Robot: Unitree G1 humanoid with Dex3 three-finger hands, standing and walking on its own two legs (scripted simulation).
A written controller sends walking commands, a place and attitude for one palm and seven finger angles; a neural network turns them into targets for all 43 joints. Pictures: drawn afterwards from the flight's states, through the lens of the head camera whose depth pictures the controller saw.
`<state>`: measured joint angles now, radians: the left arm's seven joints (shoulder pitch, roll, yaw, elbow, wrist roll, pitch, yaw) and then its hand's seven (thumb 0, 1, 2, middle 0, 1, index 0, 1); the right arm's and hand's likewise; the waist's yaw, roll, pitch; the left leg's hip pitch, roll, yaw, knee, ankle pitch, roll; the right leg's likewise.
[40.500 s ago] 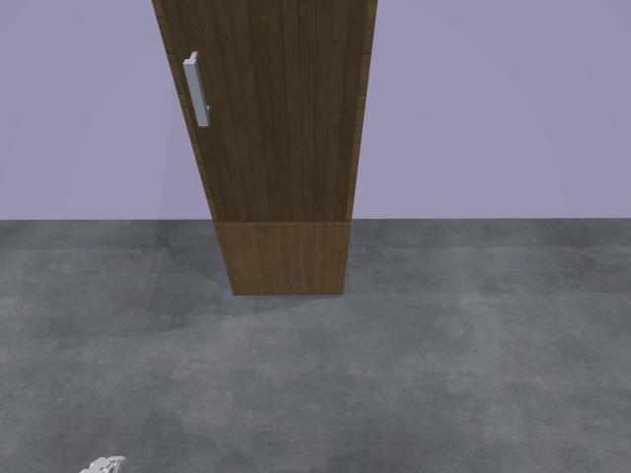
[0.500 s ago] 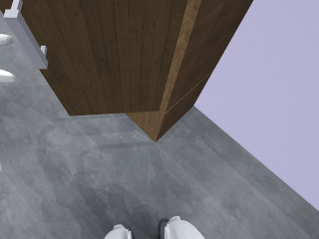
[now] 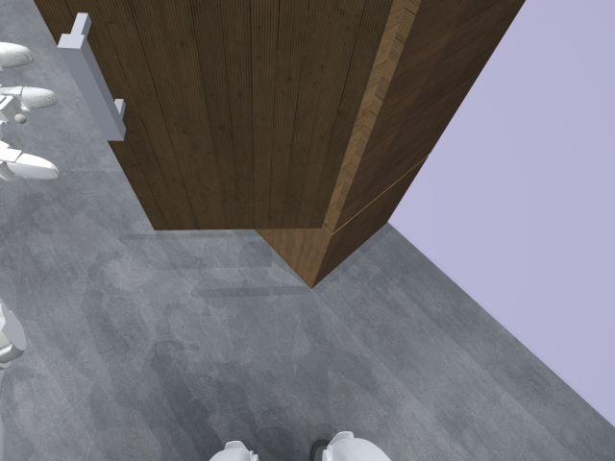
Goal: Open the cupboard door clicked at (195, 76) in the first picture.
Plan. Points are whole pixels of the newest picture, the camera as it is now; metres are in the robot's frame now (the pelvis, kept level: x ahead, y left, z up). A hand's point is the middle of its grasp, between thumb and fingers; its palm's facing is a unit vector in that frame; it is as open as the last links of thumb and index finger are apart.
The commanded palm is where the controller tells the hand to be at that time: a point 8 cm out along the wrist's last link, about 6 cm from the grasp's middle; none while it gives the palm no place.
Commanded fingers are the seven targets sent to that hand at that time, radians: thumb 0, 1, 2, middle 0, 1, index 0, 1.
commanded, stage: move the hooked fingers beside the handle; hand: left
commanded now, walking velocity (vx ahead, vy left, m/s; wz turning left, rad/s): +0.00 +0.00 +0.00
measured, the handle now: (100, 81) +0.54 +0.23 +0.12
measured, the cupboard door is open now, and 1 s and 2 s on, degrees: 51 51 51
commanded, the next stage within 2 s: slide the fingers in behind the handle in 0.14 s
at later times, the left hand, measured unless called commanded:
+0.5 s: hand (46, 118) +0.48 +0.27 +0.12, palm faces -0.01 -1.00 +0.00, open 14.0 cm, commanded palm +0.47 +0.31 +0.11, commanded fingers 0.00 -0.50 0.30 -0.30 -1.20 -0.30 -1.20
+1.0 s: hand (78, 114) +0.49 +0.24 +0.12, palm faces -0.01 -1.00 +0.01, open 14.0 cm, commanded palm +0.47 +0.28 +0.11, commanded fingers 0.00 -0.50 0.30 -0.30 -1.20 -0.30 -1.20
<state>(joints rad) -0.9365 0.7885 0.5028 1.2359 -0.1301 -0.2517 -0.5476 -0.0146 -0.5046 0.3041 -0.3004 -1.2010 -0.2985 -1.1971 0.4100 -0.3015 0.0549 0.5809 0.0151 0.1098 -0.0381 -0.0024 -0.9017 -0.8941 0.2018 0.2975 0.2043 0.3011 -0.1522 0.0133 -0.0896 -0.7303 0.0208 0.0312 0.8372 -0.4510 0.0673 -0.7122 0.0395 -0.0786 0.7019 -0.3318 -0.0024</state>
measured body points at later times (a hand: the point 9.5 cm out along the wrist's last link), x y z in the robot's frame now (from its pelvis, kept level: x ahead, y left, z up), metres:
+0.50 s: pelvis -0.02 +0.00 +0.00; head +0.10 +0.03 +0.43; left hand +0.48 +0.32 +0.12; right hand -0.04 -0.28 -0.10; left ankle -0.04 +0.06 -0.70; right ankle -0.01 -0.13 -0.70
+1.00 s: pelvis -0.01 -0.01 +0.00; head +0.11 +0.02 +0.43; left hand +0.49 +0.30 +0.12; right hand -0.02 -0.28 -0.10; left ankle -0.04 +0.06 -0.70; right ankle -0.01 -0.13 -0.70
